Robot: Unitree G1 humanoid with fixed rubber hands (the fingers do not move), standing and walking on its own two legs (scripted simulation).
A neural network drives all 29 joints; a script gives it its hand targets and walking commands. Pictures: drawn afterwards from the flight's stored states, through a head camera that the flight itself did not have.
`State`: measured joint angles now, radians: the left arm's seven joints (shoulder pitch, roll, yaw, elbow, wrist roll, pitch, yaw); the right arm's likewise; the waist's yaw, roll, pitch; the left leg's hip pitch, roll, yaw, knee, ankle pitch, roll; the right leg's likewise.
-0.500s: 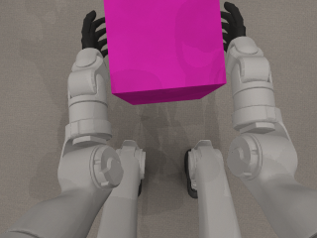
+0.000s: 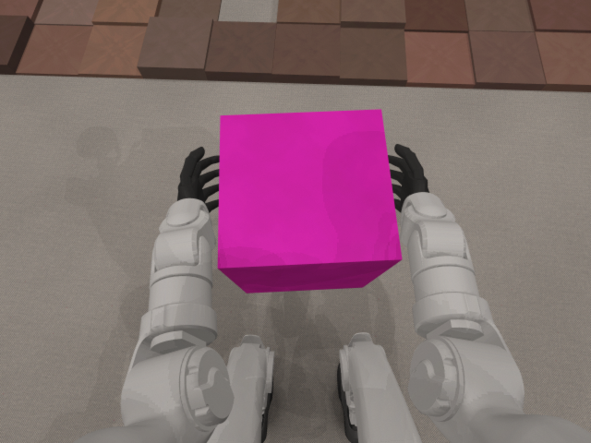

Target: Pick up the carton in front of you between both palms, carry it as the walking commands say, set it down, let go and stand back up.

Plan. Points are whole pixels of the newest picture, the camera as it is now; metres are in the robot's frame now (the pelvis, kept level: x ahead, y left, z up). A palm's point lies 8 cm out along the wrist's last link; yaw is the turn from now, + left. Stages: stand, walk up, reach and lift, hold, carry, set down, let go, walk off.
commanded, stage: reach and lift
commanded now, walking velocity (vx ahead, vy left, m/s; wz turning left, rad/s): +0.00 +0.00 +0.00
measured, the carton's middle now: (303, 215) +0.43 +0.01 -0.10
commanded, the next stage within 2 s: hold in 1.72 s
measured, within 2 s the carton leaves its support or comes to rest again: neither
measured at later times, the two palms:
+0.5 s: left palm (147, 190) +0.37 +0.15 +0.12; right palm (467, 193) +0.37 -0.15 +0.11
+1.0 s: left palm (110, 189) +0.35 +0.16 +0.17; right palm (500, 195) +0.34 -0.14 +0.17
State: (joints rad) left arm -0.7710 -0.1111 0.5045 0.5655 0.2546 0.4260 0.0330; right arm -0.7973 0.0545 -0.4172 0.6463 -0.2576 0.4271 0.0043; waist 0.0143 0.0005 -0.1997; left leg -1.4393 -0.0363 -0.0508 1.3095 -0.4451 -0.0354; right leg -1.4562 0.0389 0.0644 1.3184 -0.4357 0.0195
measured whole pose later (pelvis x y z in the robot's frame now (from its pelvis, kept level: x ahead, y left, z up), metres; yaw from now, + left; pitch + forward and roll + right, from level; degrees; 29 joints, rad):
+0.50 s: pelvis +0.04 +0.00 +0.12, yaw -1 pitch +11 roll +0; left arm -0.41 -0.16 0.36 0.46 0.25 0.46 0.01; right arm -0.40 0.14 -0.33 0.49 -0.25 0.46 0.00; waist 0.01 0.00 -0.11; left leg -0.62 -0.02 -0.05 0.74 -0.31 -0.02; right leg -0.64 0.02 0.07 0.75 -0.31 0.01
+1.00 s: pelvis +0.04 +0.01 +0.15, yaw -1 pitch -4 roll +0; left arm -0.35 -0.17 0.34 0.36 0.30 0.59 -0.03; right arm -0.33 0.17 -0.31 0.37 -0.29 0.60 0.03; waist 0.00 0.00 0.05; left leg -0.18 -0.01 -0.06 0.47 -0.22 -0.01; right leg -0.20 0.01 0.07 0.47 -0.21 0.01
